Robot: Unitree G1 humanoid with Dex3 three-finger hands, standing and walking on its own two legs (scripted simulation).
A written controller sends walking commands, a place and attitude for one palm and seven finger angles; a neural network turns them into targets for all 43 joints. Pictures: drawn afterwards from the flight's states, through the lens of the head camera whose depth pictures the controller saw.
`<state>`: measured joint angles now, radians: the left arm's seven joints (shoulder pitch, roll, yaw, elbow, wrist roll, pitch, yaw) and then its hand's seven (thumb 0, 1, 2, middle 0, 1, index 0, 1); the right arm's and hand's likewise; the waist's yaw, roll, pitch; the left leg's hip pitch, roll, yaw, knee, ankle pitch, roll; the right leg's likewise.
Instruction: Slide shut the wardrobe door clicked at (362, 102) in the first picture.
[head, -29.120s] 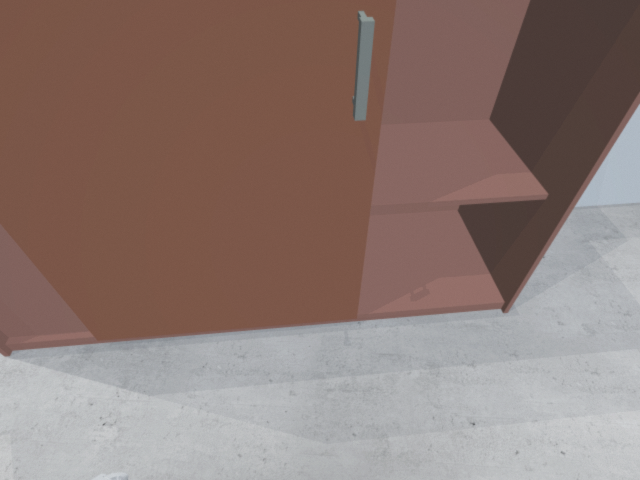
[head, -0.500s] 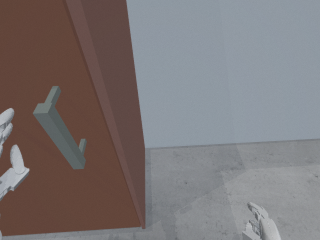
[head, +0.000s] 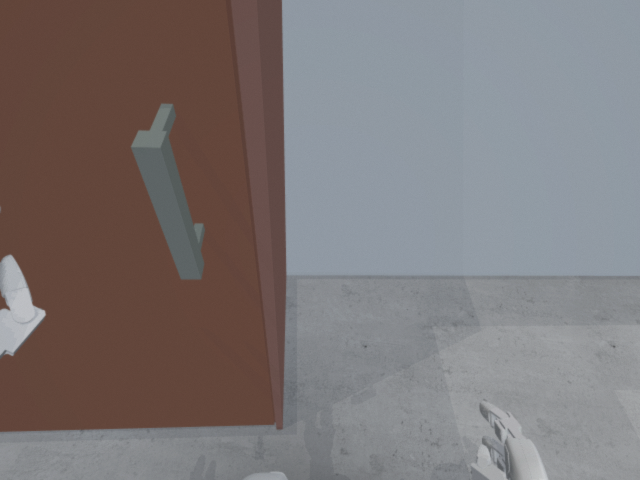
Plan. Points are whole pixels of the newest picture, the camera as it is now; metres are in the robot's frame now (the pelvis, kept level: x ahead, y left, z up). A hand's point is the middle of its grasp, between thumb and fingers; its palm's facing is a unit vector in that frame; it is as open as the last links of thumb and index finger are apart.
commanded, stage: step back with the hand held close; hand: left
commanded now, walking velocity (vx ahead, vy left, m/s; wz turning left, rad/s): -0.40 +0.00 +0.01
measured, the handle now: (179, 200) +0.33 +0.18 +0.20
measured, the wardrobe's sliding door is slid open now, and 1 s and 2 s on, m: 0.00 0.00 0.00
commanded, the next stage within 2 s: stop stepping back and stand still in 0.62 s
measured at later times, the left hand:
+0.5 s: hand (12, 388) +0.14 +0.24 +0.19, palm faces +0.31 -0.83 -0.47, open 7.4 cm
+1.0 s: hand out of the picture -0.02 +0.26 +0.20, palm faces +0.44 -0.78 -0.45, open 7.4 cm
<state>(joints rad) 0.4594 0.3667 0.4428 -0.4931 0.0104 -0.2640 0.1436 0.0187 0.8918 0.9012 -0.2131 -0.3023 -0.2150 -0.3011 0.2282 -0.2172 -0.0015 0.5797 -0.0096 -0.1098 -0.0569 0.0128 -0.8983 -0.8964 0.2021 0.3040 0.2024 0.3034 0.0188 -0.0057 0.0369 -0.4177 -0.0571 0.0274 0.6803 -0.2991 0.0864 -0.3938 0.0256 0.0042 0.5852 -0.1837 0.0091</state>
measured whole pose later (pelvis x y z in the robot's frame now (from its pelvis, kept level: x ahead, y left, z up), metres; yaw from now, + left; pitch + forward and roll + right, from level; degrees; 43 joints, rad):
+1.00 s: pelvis -0.21 +0.00 +0.02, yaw -3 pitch -2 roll -1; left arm 0.56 0.45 0.45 -0.54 -0.03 -0.19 0.14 0.02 0.89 0.90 -0.22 -0.30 -0.22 -0.30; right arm 0.25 -0.20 0.00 0.66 -0.01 -0.08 -0.06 0.01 -0.90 -0.90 0.20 0.30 0.20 0.30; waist 0.03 -0.04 -0.03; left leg -0.52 -0.04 -0.02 0.93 -0.33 -0.01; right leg -0.25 0.00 -0.05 0.48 -0.22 -0.04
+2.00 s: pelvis -0.29 +0.03 +0.00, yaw +7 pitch +1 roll -1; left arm 0.27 0.30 0.22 0.11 0.02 -0.01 0.05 0.01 0.90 0.90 -0.20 -0.30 -0.20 -0.30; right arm 0.23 -0.27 -0.02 0.75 -0.05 -0.06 -0.01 0.01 -0.90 -0.90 0.20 0.30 0.20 0.30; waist -0.04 0.05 -0.04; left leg -0.40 -0.01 -0.03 0.69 -0.31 0.01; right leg -0.49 -0.02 0.01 1.03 -0.55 0.03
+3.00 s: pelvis -0.26 +0.02 +0.02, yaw +6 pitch -1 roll +0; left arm 0.23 0.14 0.02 1.15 0.01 0.01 0.02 0.01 0.93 0.90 -0.20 -0.30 -0.20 -0.30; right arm 0.26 -0.14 0.00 1.12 -0.02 0.00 -0.04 0.00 -0.91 -0.90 0.20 0.30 0.20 0.30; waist -0.01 0.01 0.05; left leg -0.15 -0.02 0.00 0.42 -0.24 0.02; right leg -0.19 0.00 0.04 0.41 -0.20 0.02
